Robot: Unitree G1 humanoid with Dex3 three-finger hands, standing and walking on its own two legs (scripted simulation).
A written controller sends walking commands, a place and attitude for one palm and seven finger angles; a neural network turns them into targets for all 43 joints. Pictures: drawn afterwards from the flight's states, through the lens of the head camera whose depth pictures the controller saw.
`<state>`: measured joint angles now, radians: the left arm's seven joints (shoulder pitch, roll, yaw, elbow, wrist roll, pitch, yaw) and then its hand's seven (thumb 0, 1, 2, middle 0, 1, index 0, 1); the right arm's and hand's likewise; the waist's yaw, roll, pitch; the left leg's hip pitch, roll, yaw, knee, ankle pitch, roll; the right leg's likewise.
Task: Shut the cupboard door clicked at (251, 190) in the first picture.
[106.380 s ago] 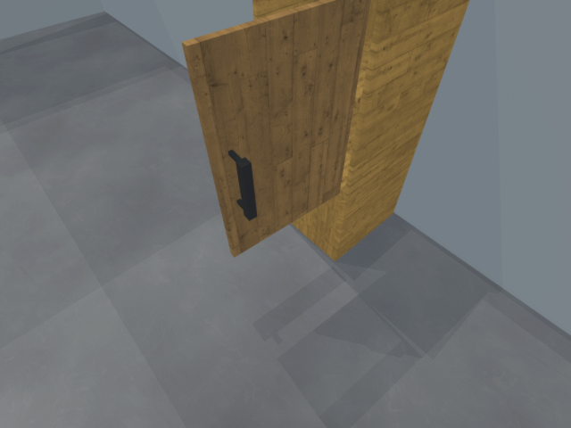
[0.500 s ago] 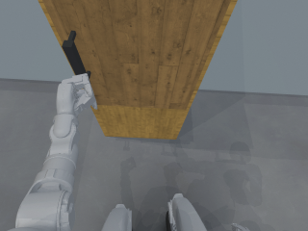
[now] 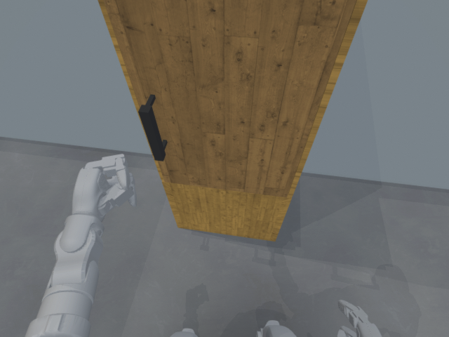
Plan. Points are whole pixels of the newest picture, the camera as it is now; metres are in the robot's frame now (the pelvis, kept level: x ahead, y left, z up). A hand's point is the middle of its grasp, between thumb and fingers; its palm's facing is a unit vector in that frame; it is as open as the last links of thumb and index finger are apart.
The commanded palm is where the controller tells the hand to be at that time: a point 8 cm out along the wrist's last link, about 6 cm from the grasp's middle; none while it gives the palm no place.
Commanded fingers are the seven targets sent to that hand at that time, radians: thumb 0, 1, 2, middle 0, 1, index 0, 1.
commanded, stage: draw the hand back to the body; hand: left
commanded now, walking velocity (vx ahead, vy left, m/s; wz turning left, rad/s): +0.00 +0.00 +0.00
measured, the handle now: (156, 129) +0.57 +0.19 -0.01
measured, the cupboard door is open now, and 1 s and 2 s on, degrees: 0 0 0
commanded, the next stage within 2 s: step back with the hand held close in 1.20 s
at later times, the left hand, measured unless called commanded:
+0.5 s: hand (44, 208) +0.27 +0.25 +0.15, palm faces +0.32 -0.89 -0.32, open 3.8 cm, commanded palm +0.22 +0.28 +0.17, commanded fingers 0.00 0.90 0.90 -0.61 -0.75 -0.61 -0.75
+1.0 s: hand out of the picture +0.22 +0.29 +0.22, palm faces +0.50 -0.76 -0.40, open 7.1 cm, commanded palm +0.17 +0.32 +0.23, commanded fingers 0.00 0.90 0.90 -0.20 -0.30 -0.20 -0.30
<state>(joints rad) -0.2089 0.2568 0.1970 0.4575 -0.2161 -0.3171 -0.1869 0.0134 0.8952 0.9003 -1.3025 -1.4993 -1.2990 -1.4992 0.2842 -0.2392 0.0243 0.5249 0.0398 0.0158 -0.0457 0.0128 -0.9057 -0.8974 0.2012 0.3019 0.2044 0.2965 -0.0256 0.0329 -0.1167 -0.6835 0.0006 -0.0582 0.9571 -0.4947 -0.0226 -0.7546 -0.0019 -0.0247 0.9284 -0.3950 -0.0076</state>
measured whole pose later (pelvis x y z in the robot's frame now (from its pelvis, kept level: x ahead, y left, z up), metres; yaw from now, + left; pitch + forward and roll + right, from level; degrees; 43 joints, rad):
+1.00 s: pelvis +0.03 +0.02 +0.06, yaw +0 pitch -3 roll +0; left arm 0.42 0.33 0.37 -0.36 -0.05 -0.07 0.11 0.01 0.89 0.90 -0.26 -0.36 -0.26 -0.36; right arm 0.22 -0.22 0.03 0.63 0.00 -0.12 -0.09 0.02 -0.90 -0.90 0.20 0.30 0.20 0.30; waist 0.08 0.08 0.00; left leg -0.08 -0.01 -0.04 0.45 -0.32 0.01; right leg -0.16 -0.02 -0.01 0.45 -0.24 0.02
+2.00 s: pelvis -0.05 +0.02 +0.04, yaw -2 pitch -1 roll +0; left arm 0.49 0.36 0.42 -0.41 0.00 -0.20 0.16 0.01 0.89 0.90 -0.21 -0.30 -0.21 -0.30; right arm 0.25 -0.21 0.01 0.56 0.01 -0.05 -0.09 0.02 -0.90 -0.90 0.20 0.30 0.21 0.30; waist 0.00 0.01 -0.01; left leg -0.35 -0.01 0.00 0.66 -0.30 0.03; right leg -0.41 -0.02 0.02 0.59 -0.16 0.03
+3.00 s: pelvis -0.20 +0.01 +0.05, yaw -1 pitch +3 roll -1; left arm 0.54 0.41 0.44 -0.53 -0.04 -0.18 0.18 0.01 0.89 0.90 -0.21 -0.30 -0.20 -0.30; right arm 0.27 -0.14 0.04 0.61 0.00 -0.15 -0.05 0.02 -0.90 -0.90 0.20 0.30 0.21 0.30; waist 0.00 -0.05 -0.07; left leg -0.44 0.09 0.10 0.54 -0.17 0.00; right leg -0.17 0.02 -0.05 0.53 -0.42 -0.01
